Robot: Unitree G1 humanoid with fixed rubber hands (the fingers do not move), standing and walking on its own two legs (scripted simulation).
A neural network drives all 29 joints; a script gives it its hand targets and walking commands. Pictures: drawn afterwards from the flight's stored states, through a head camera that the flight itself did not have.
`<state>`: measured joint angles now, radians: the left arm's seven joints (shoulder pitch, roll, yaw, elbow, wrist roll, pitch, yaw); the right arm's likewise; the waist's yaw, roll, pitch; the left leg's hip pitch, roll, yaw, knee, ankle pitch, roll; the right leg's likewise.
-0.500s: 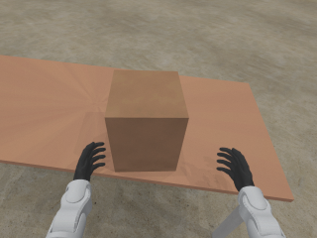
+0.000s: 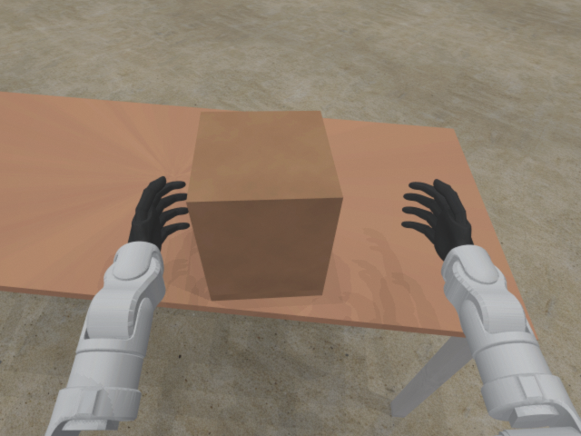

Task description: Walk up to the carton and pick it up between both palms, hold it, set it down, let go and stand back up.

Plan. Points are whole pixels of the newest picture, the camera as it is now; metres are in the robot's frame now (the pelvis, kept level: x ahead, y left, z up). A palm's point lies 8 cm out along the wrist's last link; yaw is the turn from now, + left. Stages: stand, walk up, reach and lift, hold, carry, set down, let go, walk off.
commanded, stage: reach and lift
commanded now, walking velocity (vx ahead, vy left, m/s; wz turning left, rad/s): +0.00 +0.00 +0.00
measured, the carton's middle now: (264, 208) +0.49 +0.07 +0.03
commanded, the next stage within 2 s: none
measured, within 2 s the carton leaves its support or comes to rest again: neither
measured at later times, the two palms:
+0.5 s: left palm (141, 174) +0.41 +0.22 +0.17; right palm (443, 170) +0.45 -0.18 +0.17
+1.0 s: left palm (138, 141) +0.44 +0.22 +0.20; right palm (448, 119) +0.48 -0.17 +0.23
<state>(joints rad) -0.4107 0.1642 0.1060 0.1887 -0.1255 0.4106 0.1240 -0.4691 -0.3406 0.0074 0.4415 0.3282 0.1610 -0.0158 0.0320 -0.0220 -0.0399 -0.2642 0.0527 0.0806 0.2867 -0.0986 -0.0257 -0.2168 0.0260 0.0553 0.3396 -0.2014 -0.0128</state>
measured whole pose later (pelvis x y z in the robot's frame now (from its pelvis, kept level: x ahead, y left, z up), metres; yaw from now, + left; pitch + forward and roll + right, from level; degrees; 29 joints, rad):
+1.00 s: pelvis +0.00 +0.00 +0.00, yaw +1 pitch +11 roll -1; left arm -1.08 0.30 0.03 0.85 -0.19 0.47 0.14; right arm -1.25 -0.46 0.11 1.23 0.46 0.29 0.03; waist 0.05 -0.04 -0.17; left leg -0.43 0.07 0.03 0.37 -0.12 -0.03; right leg -0.33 0.05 0.01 0.32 -0.18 -0.02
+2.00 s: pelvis +0.01 +0.00 -0.02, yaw +0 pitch +24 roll -2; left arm -1.07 0.20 0.02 1.37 -0.19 -0.19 0.11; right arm -1.12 -0.30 0.08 1.42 0.35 -0.16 0.01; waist 0.04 -0.04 -0.30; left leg -0.73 0.07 0.01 0.47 -0.15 -0.03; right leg -0.64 0.04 0.00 0.43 -0.21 -0.01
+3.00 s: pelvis +0.01 +0.00 +0.00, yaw +0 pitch +6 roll +1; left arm -0.82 -0.14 0.67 0.83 0.48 0.04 0.03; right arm -0.84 0.13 -0.71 0.87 -0.53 -0.08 0.05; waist 0.04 -0.04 -0.02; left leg -0.27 0.05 0.08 0.28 -0.11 -0.03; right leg -0.24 0.01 -0.02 0.33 -0.20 -0.01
